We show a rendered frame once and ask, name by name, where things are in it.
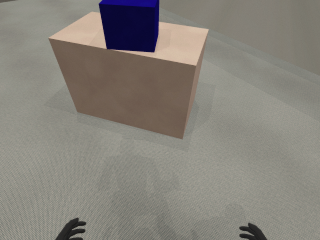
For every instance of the pedestal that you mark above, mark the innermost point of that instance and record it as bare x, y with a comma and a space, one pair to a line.
154, 91

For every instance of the left robot hand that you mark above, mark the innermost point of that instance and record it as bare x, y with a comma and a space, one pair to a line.
67, 231

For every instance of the carton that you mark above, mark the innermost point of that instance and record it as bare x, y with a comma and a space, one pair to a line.
130, 25

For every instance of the right robot hand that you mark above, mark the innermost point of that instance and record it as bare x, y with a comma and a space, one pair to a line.
254, 230

